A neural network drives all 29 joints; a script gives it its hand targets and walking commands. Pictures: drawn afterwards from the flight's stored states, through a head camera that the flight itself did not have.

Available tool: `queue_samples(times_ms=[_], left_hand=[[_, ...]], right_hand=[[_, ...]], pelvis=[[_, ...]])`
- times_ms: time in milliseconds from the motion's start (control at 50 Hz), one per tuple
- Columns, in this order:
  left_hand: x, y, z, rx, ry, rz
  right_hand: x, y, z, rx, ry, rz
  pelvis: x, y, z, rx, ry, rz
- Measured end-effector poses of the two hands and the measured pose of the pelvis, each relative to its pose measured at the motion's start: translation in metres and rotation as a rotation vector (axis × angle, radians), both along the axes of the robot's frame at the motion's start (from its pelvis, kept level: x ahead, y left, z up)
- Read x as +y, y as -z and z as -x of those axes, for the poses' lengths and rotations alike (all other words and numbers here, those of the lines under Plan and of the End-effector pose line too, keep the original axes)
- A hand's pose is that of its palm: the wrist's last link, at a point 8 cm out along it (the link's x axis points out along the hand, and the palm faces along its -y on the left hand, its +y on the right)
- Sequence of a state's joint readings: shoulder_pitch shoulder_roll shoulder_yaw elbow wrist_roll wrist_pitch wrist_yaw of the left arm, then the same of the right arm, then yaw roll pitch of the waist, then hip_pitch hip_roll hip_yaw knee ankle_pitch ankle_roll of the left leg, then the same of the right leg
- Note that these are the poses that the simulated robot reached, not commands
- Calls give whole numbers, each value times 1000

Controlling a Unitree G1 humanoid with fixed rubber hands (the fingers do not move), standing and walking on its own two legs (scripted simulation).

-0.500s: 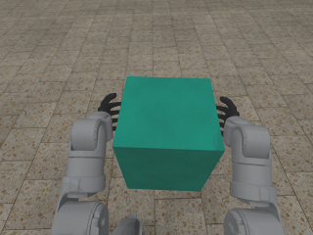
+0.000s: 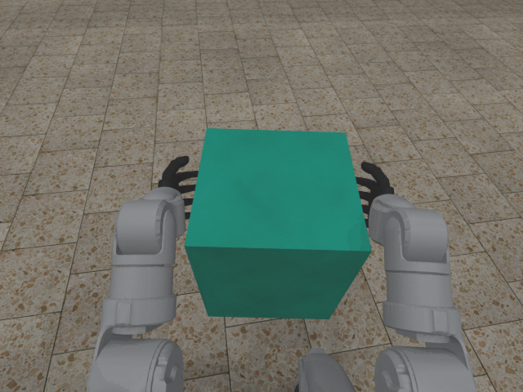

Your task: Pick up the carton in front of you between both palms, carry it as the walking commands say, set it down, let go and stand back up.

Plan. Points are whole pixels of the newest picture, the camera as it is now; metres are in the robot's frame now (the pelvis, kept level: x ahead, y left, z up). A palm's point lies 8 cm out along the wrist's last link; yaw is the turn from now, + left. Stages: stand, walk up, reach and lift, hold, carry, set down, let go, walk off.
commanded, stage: carry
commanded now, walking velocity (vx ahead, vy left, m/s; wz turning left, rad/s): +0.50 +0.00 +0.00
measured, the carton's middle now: (272, 230) +0.36 -0.02 +0.03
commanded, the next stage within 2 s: none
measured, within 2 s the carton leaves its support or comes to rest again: neither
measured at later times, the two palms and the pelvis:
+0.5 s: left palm (188, 100) +0.60 +0.13 +0.11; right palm (341, 101) +0.62 -0.17 +0.10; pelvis +0.31 -0.04 +0.02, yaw +2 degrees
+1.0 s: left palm (188, 38) +0.87 +0.16 +0.10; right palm (311, 42) +0.86 -0.14 +0.11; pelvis +0.60 +0.01 +0.01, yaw -1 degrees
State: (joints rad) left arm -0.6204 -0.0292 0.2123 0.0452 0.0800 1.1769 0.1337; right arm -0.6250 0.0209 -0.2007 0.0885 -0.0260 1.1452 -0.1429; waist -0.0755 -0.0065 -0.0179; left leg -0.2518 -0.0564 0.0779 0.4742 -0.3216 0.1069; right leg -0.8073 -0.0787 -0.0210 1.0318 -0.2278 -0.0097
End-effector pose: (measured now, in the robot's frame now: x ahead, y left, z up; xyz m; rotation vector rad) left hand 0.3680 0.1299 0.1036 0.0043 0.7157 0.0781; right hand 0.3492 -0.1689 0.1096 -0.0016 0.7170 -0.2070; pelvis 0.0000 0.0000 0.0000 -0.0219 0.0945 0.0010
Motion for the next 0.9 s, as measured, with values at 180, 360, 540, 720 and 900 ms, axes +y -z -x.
queue_samples(times_ms=[180, 360, 540, 720, 900], left_hand=[[-15, -5, -121, -28, -47, -26], [-8, 13, -179, 90, -148, -38], [-2, -10, -254, -42, -180, 37], [26, 16, -358, -56, -100, 39], [30, 15, -444, 30, -47, 33]], right_hand=[[-16, 0, -137, -27, -60, -10], [-8, 24, -223, 90, -133, -53], [-1, 6, -286, -44, -56, -138], [26, 18, -378, -60, -48, -50], [30, 16, -448, 25, 2, -43]], pelvis=[[-30, 19, -134, -11, -30, -19], [-48, -7, -224, -10, -43, -49], [-34, -16, -332, -1, -30, -62], [2, 13, -459, -36, 6, -50], [19, -10, -546, -29, 24, -13]])
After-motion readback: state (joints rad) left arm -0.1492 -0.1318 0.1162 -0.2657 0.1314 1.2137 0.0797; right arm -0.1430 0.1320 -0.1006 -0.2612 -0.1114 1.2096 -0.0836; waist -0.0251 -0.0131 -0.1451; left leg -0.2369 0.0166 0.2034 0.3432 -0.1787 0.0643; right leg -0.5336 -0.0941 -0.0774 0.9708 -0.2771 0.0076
